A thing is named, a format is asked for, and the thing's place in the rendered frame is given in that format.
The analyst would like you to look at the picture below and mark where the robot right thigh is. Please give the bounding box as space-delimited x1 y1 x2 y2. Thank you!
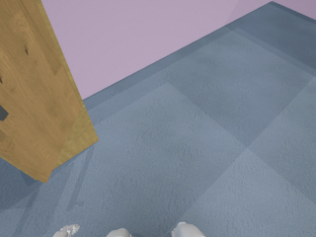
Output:
171 224 205 237

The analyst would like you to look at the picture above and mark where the cupboard door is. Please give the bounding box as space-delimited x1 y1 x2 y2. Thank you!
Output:
0 0 82 183

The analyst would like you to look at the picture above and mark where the left robot hand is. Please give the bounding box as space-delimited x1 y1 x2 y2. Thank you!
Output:
53 224 80 237

